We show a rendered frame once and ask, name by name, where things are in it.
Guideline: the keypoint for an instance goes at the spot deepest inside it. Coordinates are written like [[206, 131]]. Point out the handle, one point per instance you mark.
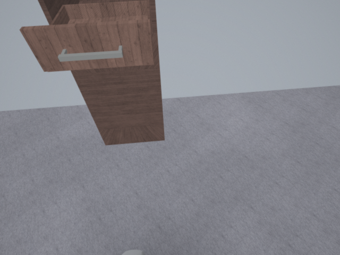
[[90, 56]]

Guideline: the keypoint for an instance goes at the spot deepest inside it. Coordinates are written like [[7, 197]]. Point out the cabinet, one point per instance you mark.
[[125, 102]]

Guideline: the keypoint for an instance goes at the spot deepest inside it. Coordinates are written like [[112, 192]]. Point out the drawer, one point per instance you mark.
[[94, 27]]

